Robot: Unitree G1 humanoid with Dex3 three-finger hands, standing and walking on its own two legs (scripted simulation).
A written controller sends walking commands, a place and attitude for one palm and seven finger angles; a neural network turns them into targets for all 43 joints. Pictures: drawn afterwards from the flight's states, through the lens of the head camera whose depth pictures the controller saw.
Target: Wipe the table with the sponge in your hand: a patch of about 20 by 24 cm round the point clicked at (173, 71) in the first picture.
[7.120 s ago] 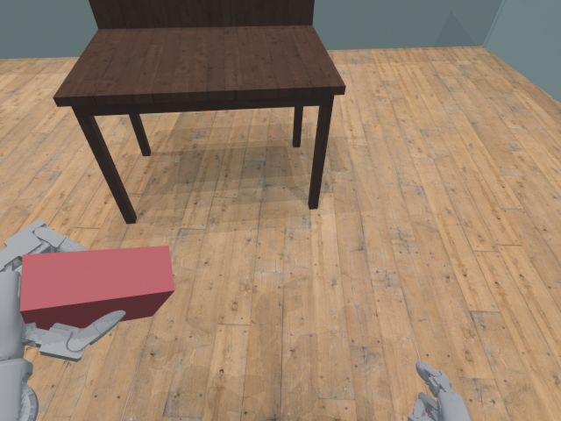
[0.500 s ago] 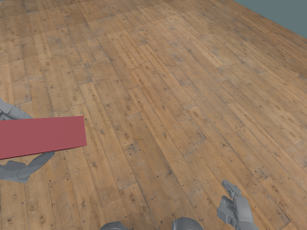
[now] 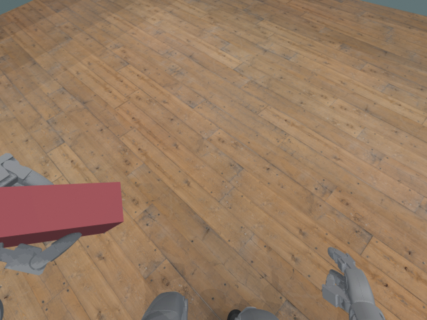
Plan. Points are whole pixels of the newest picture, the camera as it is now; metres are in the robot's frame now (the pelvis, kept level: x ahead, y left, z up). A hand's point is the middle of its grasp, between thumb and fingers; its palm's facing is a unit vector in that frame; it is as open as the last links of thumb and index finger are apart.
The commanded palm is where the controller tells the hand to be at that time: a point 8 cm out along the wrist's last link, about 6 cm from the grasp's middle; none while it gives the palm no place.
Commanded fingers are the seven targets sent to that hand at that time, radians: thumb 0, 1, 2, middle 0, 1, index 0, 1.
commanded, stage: turn to face it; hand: left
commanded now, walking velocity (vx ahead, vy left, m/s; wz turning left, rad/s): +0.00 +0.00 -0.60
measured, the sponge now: (78, 213) +0.24 +0.19 +0.15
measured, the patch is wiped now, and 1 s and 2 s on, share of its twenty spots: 0.00 0.00 0.00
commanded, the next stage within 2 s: none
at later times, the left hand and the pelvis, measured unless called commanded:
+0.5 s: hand (65, 227) +0.21 +0.18 +0.18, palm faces +0.20 -0.87 -0.45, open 9.3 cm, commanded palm +0.17 +0.22 +0.18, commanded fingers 0.00 0.10 1.30 -1.20 -1.60 -1.20 -1.60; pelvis -0.07 +0.00 +0.00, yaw -18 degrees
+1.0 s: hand (163, 256) +0.18 +0.06 +0.17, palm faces -0.13 -0.87 -0.47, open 9.4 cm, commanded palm +0.16 +0.12 +0.18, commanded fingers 0.00 0.10 1.30 -1.20 -1.60 -1.20 -1.60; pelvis -0.14 -0.02 +0.00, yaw -36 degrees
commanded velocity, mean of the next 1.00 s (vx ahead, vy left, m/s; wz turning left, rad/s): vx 0.00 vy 0.00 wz -0.60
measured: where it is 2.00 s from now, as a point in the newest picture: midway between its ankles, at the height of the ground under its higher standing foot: outside the picture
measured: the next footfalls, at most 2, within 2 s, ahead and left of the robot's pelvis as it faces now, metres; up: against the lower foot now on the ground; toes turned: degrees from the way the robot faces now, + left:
left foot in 0.30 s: -0.01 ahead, +0.15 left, +0.00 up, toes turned -5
right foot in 0.60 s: -0.08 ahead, -0.15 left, +0.00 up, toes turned -28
